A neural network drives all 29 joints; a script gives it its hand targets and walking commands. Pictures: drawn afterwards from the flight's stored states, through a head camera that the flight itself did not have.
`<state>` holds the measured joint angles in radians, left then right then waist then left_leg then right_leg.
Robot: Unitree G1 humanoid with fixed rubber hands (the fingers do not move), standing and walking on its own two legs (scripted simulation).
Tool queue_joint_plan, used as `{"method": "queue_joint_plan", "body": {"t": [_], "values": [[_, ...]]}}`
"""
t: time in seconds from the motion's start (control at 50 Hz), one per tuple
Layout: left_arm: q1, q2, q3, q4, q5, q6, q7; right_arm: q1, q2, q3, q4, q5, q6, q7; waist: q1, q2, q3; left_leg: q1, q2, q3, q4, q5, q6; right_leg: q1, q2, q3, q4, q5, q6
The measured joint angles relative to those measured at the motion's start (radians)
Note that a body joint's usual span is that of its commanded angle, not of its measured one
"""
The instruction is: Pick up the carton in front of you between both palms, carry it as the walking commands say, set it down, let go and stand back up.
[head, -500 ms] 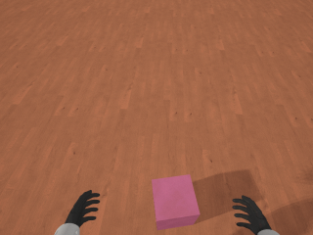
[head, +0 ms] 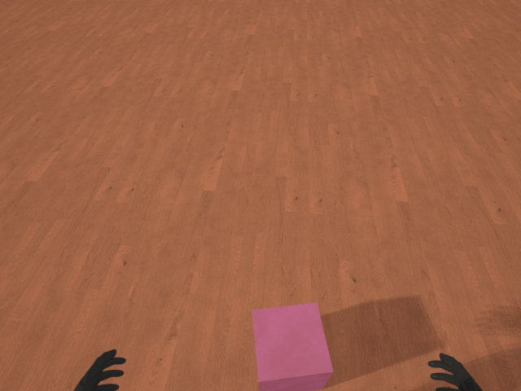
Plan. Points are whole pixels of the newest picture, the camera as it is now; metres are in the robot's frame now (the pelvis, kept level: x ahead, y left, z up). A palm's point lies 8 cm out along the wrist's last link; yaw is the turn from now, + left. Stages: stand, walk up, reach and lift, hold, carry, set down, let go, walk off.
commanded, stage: stand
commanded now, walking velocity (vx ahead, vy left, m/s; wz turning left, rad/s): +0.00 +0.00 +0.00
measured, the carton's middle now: (288, 351) +0.36 -0.05 -0.64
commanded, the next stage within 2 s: none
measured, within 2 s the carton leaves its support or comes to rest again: neither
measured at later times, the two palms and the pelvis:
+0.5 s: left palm out of the picture +0.11 +0.29 -0.09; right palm out of the picture +0.11 -0.30 -0.08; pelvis +0.00 +0.00 +0.01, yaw +1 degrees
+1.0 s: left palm out of the picture +0.07 +0.30 -0.09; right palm out of the picture +0.07 -0.31 -0.09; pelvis -0.02 -0.01 +0.01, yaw +1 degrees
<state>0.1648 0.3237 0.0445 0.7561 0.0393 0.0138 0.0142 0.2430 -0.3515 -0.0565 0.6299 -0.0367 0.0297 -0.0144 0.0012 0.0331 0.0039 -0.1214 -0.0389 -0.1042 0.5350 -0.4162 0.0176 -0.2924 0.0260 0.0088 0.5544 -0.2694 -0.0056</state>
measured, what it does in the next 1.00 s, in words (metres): stands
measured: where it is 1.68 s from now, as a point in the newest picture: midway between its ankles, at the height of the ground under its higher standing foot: outside the picture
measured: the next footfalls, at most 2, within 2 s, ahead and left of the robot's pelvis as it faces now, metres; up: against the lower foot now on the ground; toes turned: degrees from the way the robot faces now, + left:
none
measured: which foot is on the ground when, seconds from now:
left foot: down 0.00-1.00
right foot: down 0.00-1.00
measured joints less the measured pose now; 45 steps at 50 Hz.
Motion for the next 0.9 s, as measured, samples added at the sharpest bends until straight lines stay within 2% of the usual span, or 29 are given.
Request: {"method": "queue_joint_plan", "body": {"t": [0.4,0.9], "values": [[-0.036,0.007,-0.009,0.13,-0.009,-0.019,0.005,0.008,-0.007,0.028,0.089,0.006,-0.024,-0.016,0.006,-0.008,0.01,0.048,0.002,-0.013,-0.053,0.028,-0.003,0.049,-0.003,-0.012,-0.045,0.018,-0.004],[-0.046,0.034,-0.018,0.251,-0.019,-0.026,-0.003,-0.021,-0.028,0.042,0.221,0.012,-0.034,-0.009,0.01,-0.013,0.021,0.08,0.003,-0.01,-0.122,0.09,-0.008,0.085,-0.006,-0.007,-0.121,0.085,-0.006]]}}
